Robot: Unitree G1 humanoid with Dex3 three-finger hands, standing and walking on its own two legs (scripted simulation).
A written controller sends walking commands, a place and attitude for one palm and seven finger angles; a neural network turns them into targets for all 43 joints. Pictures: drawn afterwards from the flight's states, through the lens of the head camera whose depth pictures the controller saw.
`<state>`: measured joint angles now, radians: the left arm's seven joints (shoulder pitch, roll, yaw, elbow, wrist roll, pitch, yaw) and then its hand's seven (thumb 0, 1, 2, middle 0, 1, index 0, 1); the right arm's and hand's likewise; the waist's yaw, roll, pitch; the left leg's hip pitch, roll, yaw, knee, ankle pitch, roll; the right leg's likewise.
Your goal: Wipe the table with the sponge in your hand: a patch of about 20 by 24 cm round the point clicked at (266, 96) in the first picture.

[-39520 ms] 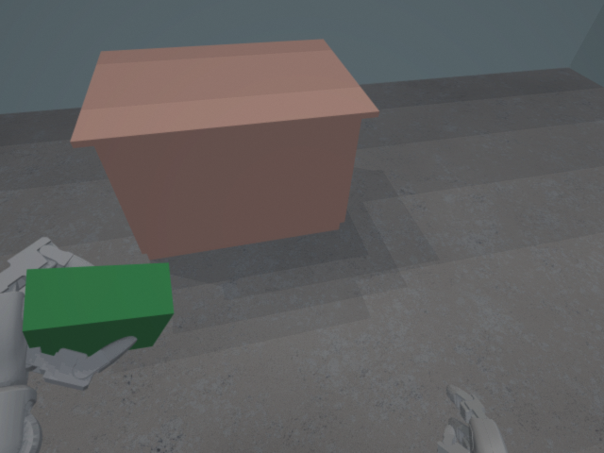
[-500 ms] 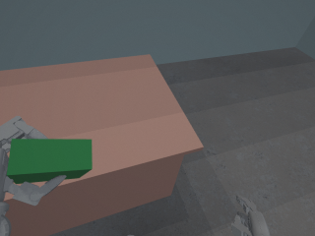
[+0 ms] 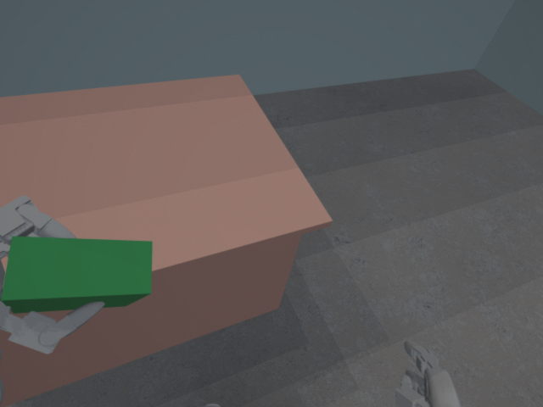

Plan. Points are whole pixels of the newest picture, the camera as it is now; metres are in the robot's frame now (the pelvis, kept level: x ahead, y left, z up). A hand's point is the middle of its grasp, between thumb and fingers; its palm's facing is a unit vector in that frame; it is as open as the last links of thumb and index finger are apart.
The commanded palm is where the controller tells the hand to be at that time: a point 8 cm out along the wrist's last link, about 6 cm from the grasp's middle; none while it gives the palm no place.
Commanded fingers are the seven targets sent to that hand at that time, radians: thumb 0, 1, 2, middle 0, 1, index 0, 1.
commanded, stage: step back with the hand held close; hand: left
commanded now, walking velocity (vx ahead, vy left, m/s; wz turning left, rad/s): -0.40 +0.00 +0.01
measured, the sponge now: (99, 278) +0.22 +0.21 +0.14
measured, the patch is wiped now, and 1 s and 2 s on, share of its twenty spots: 1.00 1.00 1.00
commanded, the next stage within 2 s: stop stepping back and stand still in 0.18 s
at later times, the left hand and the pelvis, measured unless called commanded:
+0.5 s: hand out of the picture +0.06 +0.25 +0.17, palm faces +0.38 -0.87 -0.30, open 9.6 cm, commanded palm -0.01 +0.29 +0.19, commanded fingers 0.00 0.10 1.30 -1.20 -1.60 -1.20 -1.60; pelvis -0.16 +0.01 +0.00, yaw +2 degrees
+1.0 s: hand out of the picture -0.06 +0.25 +0.16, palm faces +0.37 -0.87 -0.33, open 9.6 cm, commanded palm -0.11 +0.29 +0.19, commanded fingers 0.00 0.10 1.30 -1.20 -1.60 -1.20 -1.60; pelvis -0.27 +0.01 -0.02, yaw +1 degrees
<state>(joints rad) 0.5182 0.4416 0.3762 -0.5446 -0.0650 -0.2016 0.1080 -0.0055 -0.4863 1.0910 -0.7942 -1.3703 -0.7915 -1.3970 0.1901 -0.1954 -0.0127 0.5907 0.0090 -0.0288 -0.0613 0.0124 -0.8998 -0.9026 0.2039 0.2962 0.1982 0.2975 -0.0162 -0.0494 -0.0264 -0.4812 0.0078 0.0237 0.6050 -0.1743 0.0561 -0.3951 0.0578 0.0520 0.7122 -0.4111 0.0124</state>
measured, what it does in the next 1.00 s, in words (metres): walks backwards: right foot, then left foot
